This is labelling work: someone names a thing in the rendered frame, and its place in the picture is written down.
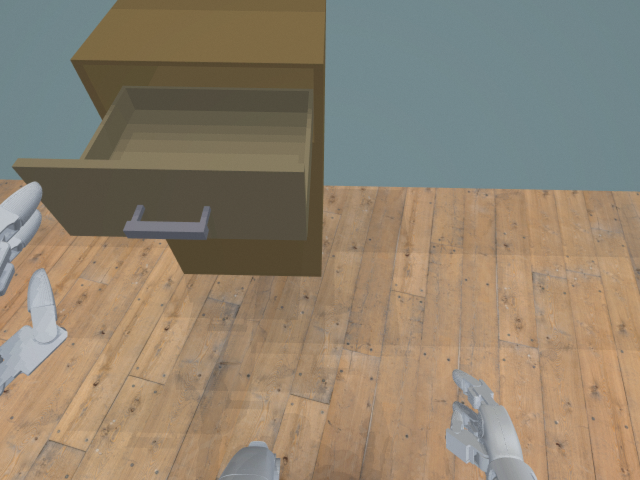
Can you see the robot right forearm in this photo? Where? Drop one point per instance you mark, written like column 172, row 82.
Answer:
column 509, row 469

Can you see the handle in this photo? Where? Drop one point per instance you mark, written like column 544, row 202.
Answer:
column 138, row 229

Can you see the drawer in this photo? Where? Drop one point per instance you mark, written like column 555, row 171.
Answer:
column 245, row 152

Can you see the left robot thigh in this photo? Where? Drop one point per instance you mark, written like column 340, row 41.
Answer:
column 252, row 463

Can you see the robot right hand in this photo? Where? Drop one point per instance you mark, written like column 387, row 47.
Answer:
column 491, row 434

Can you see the robot left hand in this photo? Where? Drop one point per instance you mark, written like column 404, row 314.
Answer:
column 29, row 347

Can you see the cabinet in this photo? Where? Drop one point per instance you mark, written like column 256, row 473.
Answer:
column 220, row 43

